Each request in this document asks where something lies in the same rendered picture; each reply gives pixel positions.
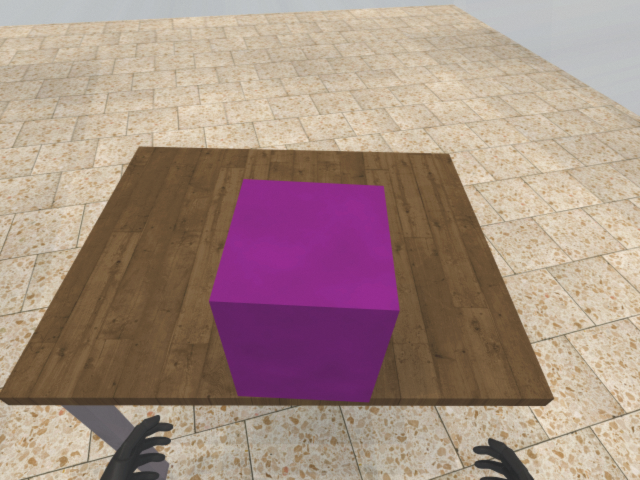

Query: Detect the left robot hand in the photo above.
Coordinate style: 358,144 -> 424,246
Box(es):
100,415 -> 173,480

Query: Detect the right robot hand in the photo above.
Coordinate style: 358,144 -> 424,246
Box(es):
473,438 -> 534,480

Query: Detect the carton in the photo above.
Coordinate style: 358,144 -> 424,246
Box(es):
209,179 -> 400,402

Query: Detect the table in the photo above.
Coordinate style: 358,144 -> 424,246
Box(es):
0,146 -> 554,480

